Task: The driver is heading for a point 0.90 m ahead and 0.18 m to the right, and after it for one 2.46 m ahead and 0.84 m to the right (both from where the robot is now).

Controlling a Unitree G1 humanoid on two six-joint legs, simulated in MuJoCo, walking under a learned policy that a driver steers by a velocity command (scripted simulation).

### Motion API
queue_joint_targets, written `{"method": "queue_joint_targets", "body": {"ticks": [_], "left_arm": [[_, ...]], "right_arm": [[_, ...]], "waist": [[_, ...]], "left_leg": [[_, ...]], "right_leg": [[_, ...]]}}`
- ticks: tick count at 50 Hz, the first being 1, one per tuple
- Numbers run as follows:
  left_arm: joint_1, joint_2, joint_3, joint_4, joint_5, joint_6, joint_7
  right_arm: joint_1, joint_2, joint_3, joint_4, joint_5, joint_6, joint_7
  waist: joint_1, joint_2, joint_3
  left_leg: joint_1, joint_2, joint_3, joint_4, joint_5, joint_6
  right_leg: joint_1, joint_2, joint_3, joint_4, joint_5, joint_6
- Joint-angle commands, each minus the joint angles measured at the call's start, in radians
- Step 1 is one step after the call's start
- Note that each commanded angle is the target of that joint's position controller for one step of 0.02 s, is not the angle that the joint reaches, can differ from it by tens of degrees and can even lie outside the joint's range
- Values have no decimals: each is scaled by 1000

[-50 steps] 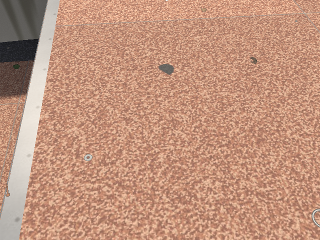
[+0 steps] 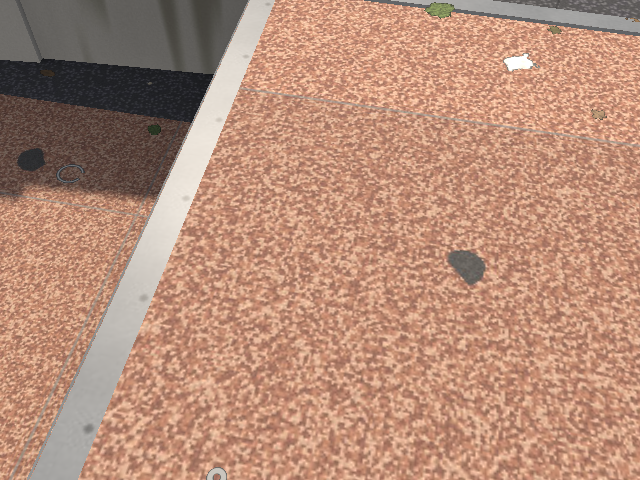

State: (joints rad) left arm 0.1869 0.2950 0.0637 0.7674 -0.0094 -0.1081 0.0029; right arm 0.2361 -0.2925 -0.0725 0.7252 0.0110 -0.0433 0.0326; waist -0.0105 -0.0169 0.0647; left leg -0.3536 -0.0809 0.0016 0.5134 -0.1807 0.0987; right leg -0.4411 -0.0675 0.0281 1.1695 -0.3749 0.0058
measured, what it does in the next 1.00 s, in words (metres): walks ahead, turning right: right foot, then left foot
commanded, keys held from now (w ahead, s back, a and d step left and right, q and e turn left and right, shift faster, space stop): w+e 0.08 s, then e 0.76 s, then no key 0.16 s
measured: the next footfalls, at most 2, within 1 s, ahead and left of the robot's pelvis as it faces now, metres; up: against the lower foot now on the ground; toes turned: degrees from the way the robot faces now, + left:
right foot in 0.34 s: +0.36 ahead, -0.13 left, +0.00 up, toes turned -4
left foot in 0.76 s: +0.39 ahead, +0.10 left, +0.00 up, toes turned -23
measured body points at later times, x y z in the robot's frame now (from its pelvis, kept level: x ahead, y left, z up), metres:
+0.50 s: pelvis +0.23 -0.04 -0.01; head +0.27 -0.05 +0.44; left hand +0.41 +0.22 -0.10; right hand +0.34 -0.33 -0.12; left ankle +0.18 +0.10 -0.65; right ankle +0.32 -0.12 -0.73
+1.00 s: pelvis +0.30 +0.01 +0.01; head +0.33 +0.02 +0.46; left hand +0.55 +0.21 -0.10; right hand +0.30 -0.29 -0.08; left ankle +0.36 +0.11 -0.73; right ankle +0.23 -0.12 -0.66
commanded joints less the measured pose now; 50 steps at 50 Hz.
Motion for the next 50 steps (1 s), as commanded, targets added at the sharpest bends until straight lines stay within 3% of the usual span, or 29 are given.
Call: {"method": "queue_joint_targets", "body": {"ticks": [1,4,8,10,12,15,16,17,18,19,20,21,22,23,25,27,30,35,37,38,39,40,41,42,43,45,47,50], "left_arm": [[48,109,31,-49,13,-1,-2],[-8,73,18,-52,12,23,-3],[-101,38,0,-63,10,12,-20],[-129,39,-2,-69,1,8,-34],[-135,52,2,-75,-3,10,-45],[-96,100,19,-90,12,11,-61],[-27,120,30,-77,17,10,-64],[74,152,46,-56,19,7,-61],[147,226,62,-64,28,8,-50],[122,258,58,-86,32,18,-42],[131,184,45,-100,18,33,-36],[66,158,40,-123,9,46,-27],[22,133,32,-131,0,62,-18],[-6,126,27,-142,-1,74,-10],[-42,133,31,-155,14,90,-4],[-34,157,43,-162,19,99,5],[-32,178,56,-172,5,114,20],[-33,170,58,-186,1,142,24],[-50,162,55,-193,-7,151,26],[-34,143,50,-192,-10,155,28],[1,91,36,-195,-4,155,26],[-24,95,41,-238,-8,140,19],[2,166,60,-213,12,127,13],[27,185,73,-185,0,129,9],[50,165,72,-158,0,140,15],[48,112,56,-158,0,153,18],[5,82,42,-180,-9,152,17],[-40,51,23,-201,-2,148,13]], "right_arm": [[-20,-100,-21,-79,-13,-26,-15],[25,-120,-22,-47,-15,-39,-23],[37,-115,-13,-15,-21,-34,-40],[62,-121,-11,9,-26,-31,-45],[53,-123,-12,24,-28,-25,-45],[12,-147,-23,27,-15,-1,-59],[-5,-149,-25,21,-9,10,-69],[-17,-144,-23,12,-8,20,-77],[21,-122,-12,-17,-32,17,-81],[154,-29,16,-26,-52,9,-65],[126,-107,9,-9,-31,4,-48],[30,-130,0,-37,-2,9,-44],[-17,-128,0,-45,-6,19,-49],[-47,-130,-4,-54,-17,33,-57],[-25,-101,-2,-59,-19,50,-64],[-5,-73,5,-48,-21,46,-72],[-17,-78,4,-44,-20,44,-74],[-61,-85,-4,-62,-10,27,-64],[-21,-85,-11,-51,-7,12,-55],[5,-108,-21,-46,-11,8,-54],[29,-183,-38,-54,-31,11,-60],[-2,-245,-56,-49,-65,22,-61],[-42,-187,-41,-85,-71,18,-64],[-84,-138,-29,-100,-58,19,-71],[-107,-121,-25,-107,-38,20,-70],[-105,-109,-17,-102,-19,28,-69],[-75,-110,-17,-93,-24,39,-69],[-57,-126,-24,-83,-21,51,-70]], "waist": [[27,67,-135],[6,62,-89],[-33,77,-57],[-53,76,-64],[-52,78,-59],[-14,87,-76],[20,91,-108],[71,60,-159],[74,-74,-275],[-13,-266,-394],[50,-138,-488],[59,-88,-368],[46,4,-273],[32,23,-203],[-13,-47,-145],[-11,-88,-169],[3,-91,-225],[25,-135,-197],[-4,-143,-190],[-14,-125,-188],[3,27,-204],[31,332,-129],[25,259,-138],[40,178,-135],[49,131,-127],[37,127,-112],[13,160,-112],[-10,203,-146]], "left_leg": [[222,273,-341,-285,221,191],[192,252,-209,-321,371,172],[157,182,-31,-300,550,78],[187,203,-19,-297,524,62],[257,234,-15,-264,534,60],[378,277,-26,-114,716,55],[393,267,-20,-14,801,39],[368,219,16,161,790,0],[177,137,49,457,447,-60],[-195,-55,5,804,-485,-143],[-245,-16,-136,892,-473,-138],[-306,26,-135,892,-401,-133],[-316,61,-117,836,-339,-135],[-291,85,-112,765,-297,-138],[-185,88,-90,582,-266,-144],[-132,68,-69,456,-254,-165],[-80,63,-83,347,-155,-183],[-43,47,-93,173,-130,-169],[49,41,-73,-7,-52,-142],[132,86,-93,-104,-4,-118],[231,294,-269,-174,1,-40],[181,454,-514,-244,124,114],[168,488,-520,-226,192,165],[165,437,-411,-196,233,131],[171,371,-324,-172,246,91],[178,327,-242,-157,326,86],[213,303,-191,-158,346,98],[255,313,-167,-139,357,109]], "right_leg": [[-168,-67,39,-78,96,7],[-204,-72,12,-203,246,33],[-97,-21,-41,-486,528,17],[-56,4,-45,-553,616,3],[-69,19,-29,-594,562,-15],[-97,57,-43,-621,355,-53],[-36,84,-65,-650,330,-67],[94,100,-62,-730,456,-94],[354,-62,159,-689,851,-179],[670,-303,544,-669,1111,-399],[677,-288,592,-732,859,-404],[570,-242,499,-767,668,-363],[438,-203,435,-809,513,-318],[306,-180,408,-846,411,-296],[140,-99,344,-891,317,-260],[117,-74,309,-878,404,-262],[121,-63,320,-860,329,-245],[137,-48,411,-838,157,-206],[130,-25,426,-791,177,-176],[92,11,408,-745,140,-140],[-13,88,309,-564,-56,-81],[-194,229,94,-353,-219,-26],[-200,159,126,-131,-220,9],[-200,150,120,-44,-164,24],[-193,140,107,11,-123,44],[-204,143,93,75,-69,70],[-194,139,61,-10,-45,84],[-94,101,29,-226,-63,88]]}}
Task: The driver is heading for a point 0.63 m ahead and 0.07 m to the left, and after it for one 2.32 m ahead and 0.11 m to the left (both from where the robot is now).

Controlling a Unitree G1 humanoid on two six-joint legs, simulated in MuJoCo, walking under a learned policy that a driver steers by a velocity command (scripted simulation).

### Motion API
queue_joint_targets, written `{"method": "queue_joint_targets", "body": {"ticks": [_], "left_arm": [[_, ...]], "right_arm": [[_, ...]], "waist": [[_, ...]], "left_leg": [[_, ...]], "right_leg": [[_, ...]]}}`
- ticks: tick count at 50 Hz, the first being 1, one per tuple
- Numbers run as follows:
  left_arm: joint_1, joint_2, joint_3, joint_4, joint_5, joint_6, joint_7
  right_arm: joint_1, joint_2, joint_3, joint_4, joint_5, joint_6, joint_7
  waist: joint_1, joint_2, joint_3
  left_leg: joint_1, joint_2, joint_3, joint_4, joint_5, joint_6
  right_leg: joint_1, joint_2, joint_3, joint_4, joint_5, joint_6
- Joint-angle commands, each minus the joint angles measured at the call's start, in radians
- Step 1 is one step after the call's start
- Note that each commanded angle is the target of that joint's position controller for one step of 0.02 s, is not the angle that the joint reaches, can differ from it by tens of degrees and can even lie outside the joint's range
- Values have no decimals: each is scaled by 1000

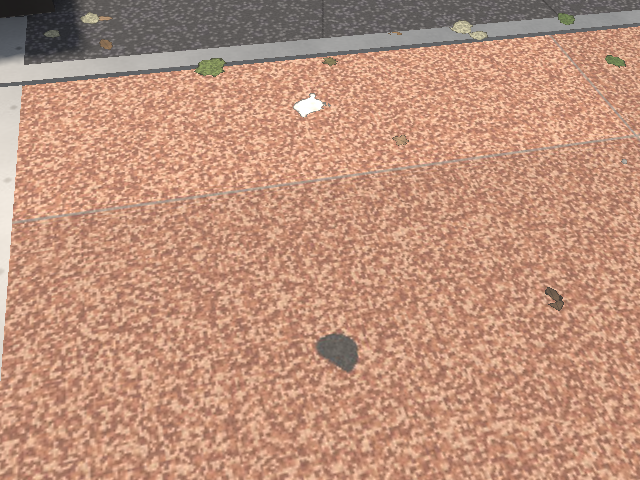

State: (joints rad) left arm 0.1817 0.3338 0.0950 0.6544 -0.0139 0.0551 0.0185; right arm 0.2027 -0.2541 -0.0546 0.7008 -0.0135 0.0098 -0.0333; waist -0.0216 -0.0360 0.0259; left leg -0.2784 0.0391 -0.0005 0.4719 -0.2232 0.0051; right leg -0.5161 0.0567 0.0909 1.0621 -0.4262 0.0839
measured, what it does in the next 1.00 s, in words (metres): walks ahead: right foot, then left foot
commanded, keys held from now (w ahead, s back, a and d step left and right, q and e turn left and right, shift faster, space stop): no key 0.30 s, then q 0.14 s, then w+q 0.42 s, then w+e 0.14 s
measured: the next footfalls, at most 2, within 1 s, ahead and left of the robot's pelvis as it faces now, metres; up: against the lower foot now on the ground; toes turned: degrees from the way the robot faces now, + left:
right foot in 0.14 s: +0.03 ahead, -0.14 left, +0.00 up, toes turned +0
left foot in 0.72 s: +0.09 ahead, +0.13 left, +0.00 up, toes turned +12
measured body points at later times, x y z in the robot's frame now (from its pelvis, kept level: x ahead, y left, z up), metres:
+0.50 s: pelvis +0.01 -0.03 -0.01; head +0.02 -0.03 +0.44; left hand +0.16 +0.22 -0.11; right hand +0.11 -0.31 -0.13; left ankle +0.01 +0.11 -0.74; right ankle -0.01 -0.14 -0.74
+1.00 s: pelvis +0.14 +0.08 +0.01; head +0.16 +0.12 +0.46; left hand +0.27 +0.38 -0.09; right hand +0.25 -0.18 -0.10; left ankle +0.05 +0.12 -0.74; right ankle +0.34 -0.06 -0.67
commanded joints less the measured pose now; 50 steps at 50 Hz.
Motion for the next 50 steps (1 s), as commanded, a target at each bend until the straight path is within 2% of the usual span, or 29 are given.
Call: {"method": "queue_joint_targets", "body": {"ticks": [1,3,5,6,7,8,9,10,11,13,17,19,22,24,26,28,31,34,35,36,37,38,39,40,41,42,43,47,50], "left_arm": [[-43,3,-15,-93,4,-17,-6],[-42,13,-14,-91,0,-19,-13],[1,11,-12,-68,1,-23,-19],[24,5,-13,-54,8,-26,-19],[28,33,-12,-62,18,-28,-16],[53,107,-1,-75,29,-26,-5],[-19,75,-13,-61,45,-29,-12],[-73,16,-25,-84,46,-40,-20],[-63,-11,-33,-68,51,-49,-23],[-40,14,-30,-57,43,-64,-29],[-10,-10,-40,-32,40,-73,-25],[-15,26,-26,-34,40,-67,-14],[1,60,-6,-34,32,-52,6],[36,76,7,-31,24,-43,16],[106,105,17,-15,19,-57,20],[82,88,16,-3,5,-84,18],[-1,102,25,-8,-6,-98,7],[-44,108,29,-2,-14,-97,-12],[-25,84,21,4,-9,-99,-14],[-18,33,4,6,5,-103,-18],[-50,-45,-21,-72,33,-118,-20],[-87,24,-11,-90,-8,-145,-21],[-113,74,0,-90,-40,-163,-28],[-93,86,3,-71,-27,-173,-28],[-76,81,4,-49,3,-177,-24],[-62,87,10,-39,19,-175,-25],[-60,83,12,-33,23,-172,-29],[-95,26,-8,-11,15,-149,-38],[-189,-7,-26,-27,-2,-149,-54]], "right_arm": [[-29,-172,-44,-57,6,1,-3],[-16,-182,-48,-46,14,9,2],[-23,-176,-43,-37,29,13,4],[-8,-158,-36,-24,40,11,4],[40,-138,-28,-8,31,1,7],[58,-89,-10,-21,-13,-14,18],[41,-55,1,-32,-14,-23,18],[-10,-105,-7,-25,-15,-22,14],[-41,-108,-9,-24,-14,-23,15],[-29,-128,-16,-7,-11,-11,11],[2,-105,-10,33,2,-8,15],[-17,-122,-15,30,9,-10,14],[-35,-132,-22,9,19,-5,8],[-34,-114,-22,0,25,3,8],[-108,-124,-28,-46,31,0,19],[-102,-112,-30,-57,44,-5,29],[-71,-92,-20,-45,40,-20,52],[84,-103,-31,18,41,-27,66],[166,-127,-46,51,38,-25,62],[268,-182,-71,71,46,-25,56],[310,-341,-96,35,36,-40,45],[293,-293,-76,-1,24,-65,59],[241,-241,-59,-7,20,-83,62],[190,-198,-45,-18,22,-89,62],[145,-179,-36,-30,22,-86,57],[122,-171,-31,-39,17,-84,50],[124,-171,-29,-45,15,-83,44],[176,-161,-24,-13,18,-87,21],[208,-161,-21,15,16,-86,11]], "waist": [[-3,236,-114],[-15,259,-116],[11,242,-103],[27,219,-90],[14,170,-112],[-14,-39,-177],[-41,-190,-143],[-13,-124,-101],[-3,-111,-98],[9,-83,-53],[10,-30,-36],[18,-14,-25],[28,-35,-37],[57,-102,-49],[108,-128,16],[75,-85,62],[42,-72,20],[-32,-47,-35],[-58,-7,-58],[-104,121,-77],[-81,435,-85],[-106,281,-125],[-79,193,-26],[-46,136,17],[-20,98,36],[1,109,33],[7,120,23],[-10,102,4],[-48,125,25]], "left_leg": [[163,197,-158,-96,406,206],[154,207,-167,-89,408,213],[131,194,-161,-55,383,192],[97,174,-147,-38,348,157],[22,152,-132,-18,254,93],[-80,74,-49,123,29,15],[-61,34,-12,52,-153,-36],[0,37,-14,37,-76,-61],[18,31,-11,18,8,-64],[42,30,-10,13,61,-64],[51,33,-23,-14,100,-51],[0,22,-23,13,109,-45],[-77,6,-19,99,90,-45],[-179,-31,36,235,-136,-43],[-371,27,-17,509,-330,-13],[-471,73,-60,537,-325,12],[-271,77,-4,360,-231,31],[56,-22,124,160,-37,36],[186,-73,153,136,-45,45],[326,-34,35,55,-88,89],[435,256,-580,-153,-226,264],[445,344,-850,-318,-480,379],[396,344,-788,-325,-508,354],[337,303,-675,-298,-416,312],[280,255,-564,-279,-272,275],[233,206,-473,-282,-160,247],[219,176,-418,-291,-65,236],[253,128,-200,-297,322,188],[219,97,-100,-328,338,137]], "right_leg": [[44,-36,-53,-198,-19,5],[128,-38,-89,-333,-2,-5],[230,-29,-117,-562,140,-35],[311,-23,-120,-724,266,-63],[437,-77,-41,-744,369,-92],[565,-255,146,-684,658,-145],[395,-317,178,-671,590,-251],[332,-255,144,-688,437,-246],[328,-204,109,-684,335,-201],[282,-167,84,-690,281,-160],[299,-137,33,-667,299,-137],[328,-137,24,-656,319,-139],[361,-200,50,-665,368,-188],[395,-282,132,-739,79,-253],[394,-426,311,-851,-185,-343],[434,-446,298,-874,-167,-340],[376,-362,86,-870,12,-269],[234,-288,-90,-746,32,-222],[167,-256,-138,-628,37,-198],[63,-204,-225,-347,77,-144],[-259,-50,-221,82,-174,-51],[-402,-32,-25,211,-174,-69],[-462,-89,-1,225,-79,-102],[-437,-125,-5,177,24,-117],[-383,-150,-3,105,106,-115],[-311,-160,-3,36,169,-109],[-271,-148,-17,-5,225,-97],[-249,-130,-75,-194,422,-57],[-175,-111,-115,-370,561,-63]]}}
Keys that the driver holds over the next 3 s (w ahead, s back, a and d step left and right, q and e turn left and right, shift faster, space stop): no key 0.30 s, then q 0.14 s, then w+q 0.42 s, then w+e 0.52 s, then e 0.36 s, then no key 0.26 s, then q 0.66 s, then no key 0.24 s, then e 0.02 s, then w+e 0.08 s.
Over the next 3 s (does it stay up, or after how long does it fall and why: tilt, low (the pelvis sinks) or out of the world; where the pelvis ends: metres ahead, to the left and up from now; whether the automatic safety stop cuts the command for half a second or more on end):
stays up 0.61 0.14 0.00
